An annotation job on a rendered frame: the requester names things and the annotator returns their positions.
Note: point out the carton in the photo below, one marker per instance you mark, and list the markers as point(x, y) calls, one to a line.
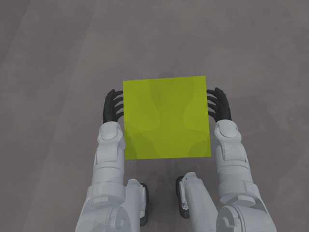
point(166, 118)

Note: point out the robot right shin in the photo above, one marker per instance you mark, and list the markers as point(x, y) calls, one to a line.
point(190, 174)

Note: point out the right robot upper arm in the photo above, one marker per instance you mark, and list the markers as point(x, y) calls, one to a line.
point(236, 218)

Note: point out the right robot thigh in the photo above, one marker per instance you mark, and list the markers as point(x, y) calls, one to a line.
point(202, 211)

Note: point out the robot right hand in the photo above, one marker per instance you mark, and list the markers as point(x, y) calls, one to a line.
point(222, 110)

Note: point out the robot right forearm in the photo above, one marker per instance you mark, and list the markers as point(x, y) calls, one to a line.
point(235, 181)

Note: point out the left robot upper arm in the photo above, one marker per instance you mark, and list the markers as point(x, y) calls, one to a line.
point(108, 219)

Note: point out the robot left hand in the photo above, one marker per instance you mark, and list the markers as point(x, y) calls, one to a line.
point(109, 111)

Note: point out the robot left forearm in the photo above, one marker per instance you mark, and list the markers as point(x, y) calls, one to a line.
point(108, 171)

